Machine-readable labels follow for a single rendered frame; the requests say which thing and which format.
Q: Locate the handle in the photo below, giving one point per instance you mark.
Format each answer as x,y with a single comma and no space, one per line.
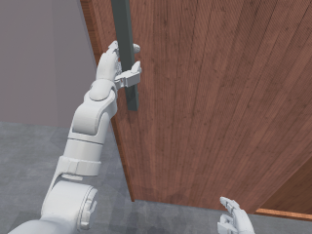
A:
123,27

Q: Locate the left robot hand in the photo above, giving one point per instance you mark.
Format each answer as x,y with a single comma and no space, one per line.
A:
109,68

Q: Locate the robot left forearm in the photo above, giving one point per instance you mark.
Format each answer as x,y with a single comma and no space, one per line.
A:
87,134

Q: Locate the left robot upper arm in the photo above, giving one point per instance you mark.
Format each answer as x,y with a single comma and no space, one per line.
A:
69,209

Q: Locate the wardrobe door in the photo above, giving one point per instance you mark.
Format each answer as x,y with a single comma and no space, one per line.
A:
224,98
295,195

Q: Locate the right robot hand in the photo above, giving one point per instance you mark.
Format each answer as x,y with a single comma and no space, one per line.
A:
239,222

